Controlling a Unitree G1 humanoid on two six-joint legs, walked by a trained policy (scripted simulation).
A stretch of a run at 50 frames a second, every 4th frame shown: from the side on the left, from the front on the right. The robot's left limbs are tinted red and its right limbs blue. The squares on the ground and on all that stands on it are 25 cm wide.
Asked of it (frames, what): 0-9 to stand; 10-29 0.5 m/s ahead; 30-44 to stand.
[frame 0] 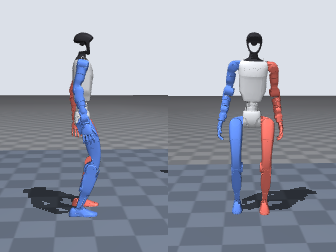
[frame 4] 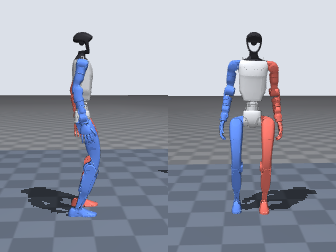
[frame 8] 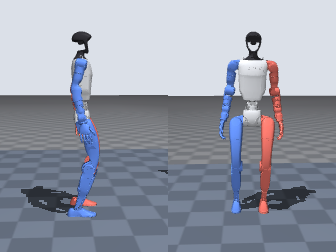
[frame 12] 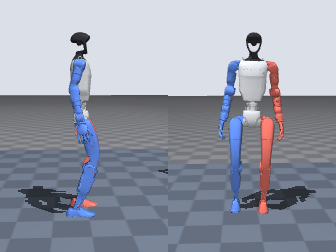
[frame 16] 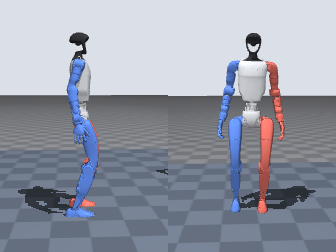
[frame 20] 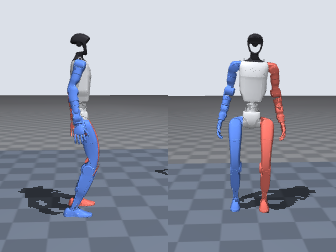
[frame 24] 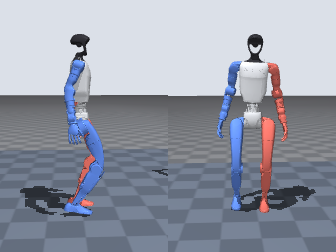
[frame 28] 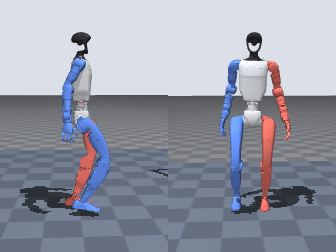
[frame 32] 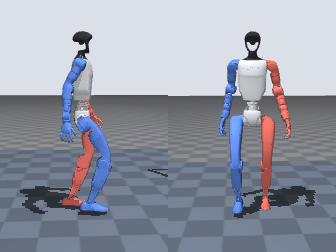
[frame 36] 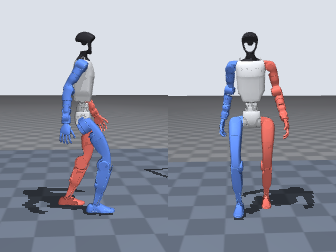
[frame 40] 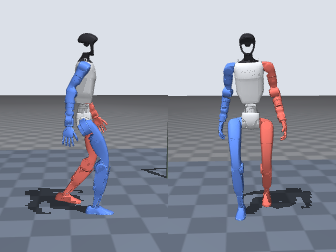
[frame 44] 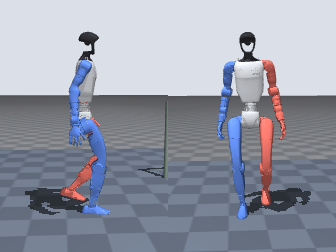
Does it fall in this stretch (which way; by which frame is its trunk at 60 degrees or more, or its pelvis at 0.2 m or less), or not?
no
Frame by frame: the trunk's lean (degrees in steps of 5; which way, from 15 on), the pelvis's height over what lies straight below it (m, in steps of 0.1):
0: 0, 0.8
4: 0, 0.8
8: 0, 0.8
12: 0, 0.8
16: 5, 0.8
20: 5, 0.8
24: 5, 0.8
28: 0, 0.8
32: 0, 0.8
36: 0, 0.8
40: 5, 0.8
44: 5, 0.8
